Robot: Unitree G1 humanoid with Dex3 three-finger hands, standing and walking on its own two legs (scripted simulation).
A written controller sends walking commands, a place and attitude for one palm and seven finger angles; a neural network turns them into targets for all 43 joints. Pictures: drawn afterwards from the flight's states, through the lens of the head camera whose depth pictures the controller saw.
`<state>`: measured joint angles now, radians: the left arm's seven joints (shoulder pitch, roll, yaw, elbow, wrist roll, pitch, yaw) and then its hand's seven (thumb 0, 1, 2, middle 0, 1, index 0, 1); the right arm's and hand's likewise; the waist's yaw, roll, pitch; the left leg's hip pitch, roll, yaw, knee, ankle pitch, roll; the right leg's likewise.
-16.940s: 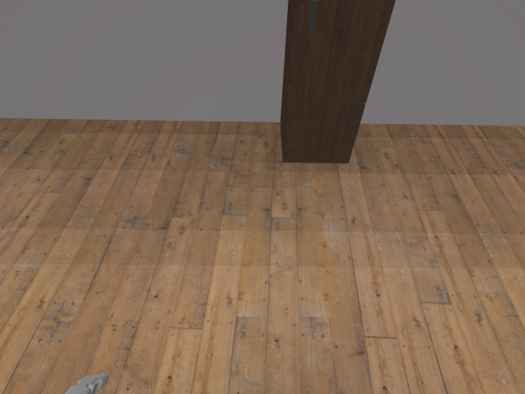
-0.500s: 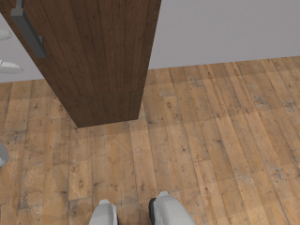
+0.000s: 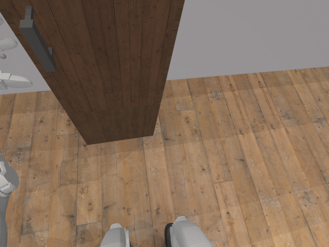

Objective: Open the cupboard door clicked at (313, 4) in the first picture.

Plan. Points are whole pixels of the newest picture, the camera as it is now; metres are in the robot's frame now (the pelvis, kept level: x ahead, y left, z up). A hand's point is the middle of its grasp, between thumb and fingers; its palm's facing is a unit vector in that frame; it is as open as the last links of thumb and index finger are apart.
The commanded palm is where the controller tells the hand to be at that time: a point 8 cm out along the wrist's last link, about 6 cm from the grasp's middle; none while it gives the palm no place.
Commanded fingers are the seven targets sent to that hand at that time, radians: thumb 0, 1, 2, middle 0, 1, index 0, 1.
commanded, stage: move the hooked fingers beside the handle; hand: left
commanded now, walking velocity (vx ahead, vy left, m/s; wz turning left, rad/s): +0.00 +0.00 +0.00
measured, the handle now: (40, 41) +0.56 +0.23 +0.09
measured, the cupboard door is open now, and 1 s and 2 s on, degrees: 0 0 0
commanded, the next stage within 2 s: slide the fingers in behind the handle in 0.50 s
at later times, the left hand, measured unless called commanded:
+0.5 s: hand (5, 59) +0.51 +0.29 +0.09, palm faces +0.09 -1.00 -0.01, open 14.0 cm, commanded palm +0.49 +0.32 +0.08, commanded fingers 0.00 -0.50 0.30 -0.30 -1.20 -0.30 -1.20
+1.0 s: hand (18, 58) +0.51 +0.26 +0.09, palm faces +0.09 -1.00 +0.00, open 14.0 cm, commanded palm +0.49 +0.30 +0.09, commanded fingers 0.00 -0.50 0.30 -0.30 -1.20 -0.30 -1.20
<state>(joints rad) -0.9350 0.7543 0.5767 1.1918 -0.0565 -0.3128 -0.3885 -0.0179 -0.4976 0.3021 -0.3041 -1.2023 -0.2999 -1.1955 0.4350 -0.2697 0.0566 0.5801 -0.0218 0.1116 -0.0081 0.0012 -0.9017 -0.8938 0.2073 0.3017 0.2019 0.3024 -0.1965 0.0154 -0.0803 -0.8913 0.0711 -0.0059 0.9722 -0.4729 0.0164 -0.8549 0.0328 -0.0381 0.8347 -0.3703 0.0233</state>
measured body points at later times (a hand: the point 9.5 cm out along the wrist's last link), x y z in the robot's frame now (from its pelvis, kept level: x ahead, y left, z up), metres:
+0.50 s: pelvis -0.01 -0.01 -0.01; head +0.14 +0.03 +0.41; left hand +0.49 +0.34 +0.09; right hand -0.03 -0.28 -0.10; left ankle -0.02 +0.10 -0.68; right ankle +0.01 -0.14 -0.68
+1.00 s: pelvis -0.01 +0.00 +0.00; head +0.13 +0.04 +0.42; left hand +0.50 +0.32 +0.10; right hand -0.03 -0.26 -0.10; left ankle -0.02 +0.10 -0.68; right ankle +0.01 -0.14 -0.68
